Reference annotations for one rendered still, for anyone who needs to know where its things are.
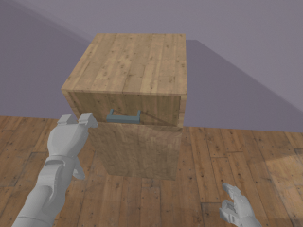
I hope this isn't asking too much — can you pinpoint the handle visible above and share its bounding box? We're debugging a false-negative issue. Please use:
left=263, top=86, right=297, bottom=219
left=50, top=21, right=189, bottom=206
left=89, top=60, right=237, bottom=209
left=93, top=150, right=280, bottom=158
left=106, top=109, right=141, bottom=124

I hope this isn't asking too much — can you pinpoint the robot left forearm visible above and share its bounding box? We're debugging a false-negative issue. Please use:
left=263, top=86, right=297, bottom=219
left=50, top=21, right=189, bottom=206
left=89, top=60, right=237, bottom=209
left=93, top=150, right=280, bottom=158
left=11, top=155, right=76, bottom=227

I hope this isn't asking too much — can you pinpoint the cabinet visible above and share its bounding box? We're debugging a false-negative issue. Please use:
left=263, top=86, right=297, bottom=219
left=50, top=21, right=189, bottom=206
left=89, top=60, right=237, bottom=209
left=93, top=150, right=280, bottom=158
left=61, top=33, right=187, bottom=181

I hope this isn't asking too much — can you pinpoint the robot right forearm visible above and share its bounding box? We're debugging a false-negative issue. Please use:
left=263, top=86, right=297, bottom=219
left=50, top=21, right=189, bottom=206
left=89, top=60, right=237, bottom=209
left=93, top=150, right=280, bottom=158
left=238, top=217, right=262, bottom=227

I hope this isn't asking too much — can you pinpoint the drawer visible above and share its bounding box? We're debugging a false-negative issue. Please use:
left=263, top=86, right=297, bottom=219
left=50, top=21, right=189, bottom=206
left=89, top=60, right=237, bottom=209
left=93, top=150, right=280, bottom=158
left=68, top=91, right=180, bottom=127

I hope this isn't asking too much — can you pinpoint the left robot hand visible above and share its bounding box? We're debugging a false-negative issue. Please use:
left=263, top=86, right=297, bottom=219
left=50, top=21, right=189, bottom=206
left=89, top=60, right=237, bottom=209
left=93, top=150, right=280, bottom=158
left=47, top=113, right=98, bottom=180

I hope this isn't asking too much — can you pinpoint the right robot hand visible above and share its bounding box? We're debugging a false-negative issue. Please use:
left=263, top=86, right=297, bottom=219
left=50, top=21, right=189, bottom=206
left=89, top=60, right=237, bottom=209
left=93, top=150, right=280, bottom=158
left=219, top=183, right=256, bottom=227

